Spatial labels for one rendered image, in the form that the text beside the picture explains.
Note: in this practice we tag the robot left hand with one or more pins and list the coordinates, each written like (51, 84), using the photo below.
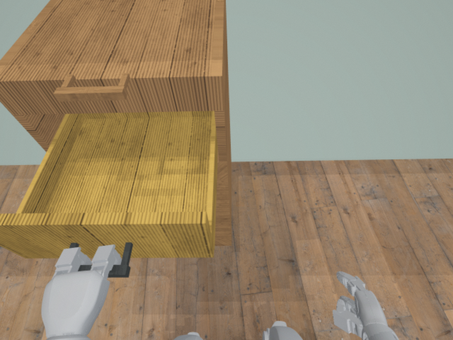
(73, 299)

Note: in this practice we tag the right robot thigh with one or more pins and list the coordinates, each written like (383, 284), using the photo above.
(280, 333)

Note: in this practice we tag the drawer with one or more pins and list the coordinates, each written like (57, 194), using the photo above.
(110, 178)

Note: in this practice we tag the cabinet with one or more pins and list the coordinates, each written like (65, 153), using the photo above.
(171, 56)

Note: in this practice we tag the robot right hand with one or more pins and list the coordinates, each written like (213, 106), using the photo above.
(351, 316)

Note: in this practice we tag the robot right shin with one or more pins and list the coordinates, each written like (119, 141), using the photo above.
(279, 323)

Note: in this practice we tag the robot right forearm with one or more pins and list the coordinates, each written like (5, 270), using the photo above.
(378, 332)

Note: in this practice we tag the handle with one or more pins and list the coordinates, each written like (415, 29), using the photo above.
(91, 93)
(118, 271)

